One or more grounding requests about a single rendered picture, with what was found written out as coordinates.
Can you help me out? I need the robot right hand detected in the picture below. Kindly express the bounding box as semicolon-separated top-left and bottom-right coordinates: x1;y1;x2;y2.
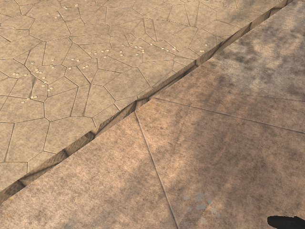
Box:
267;216;305;229

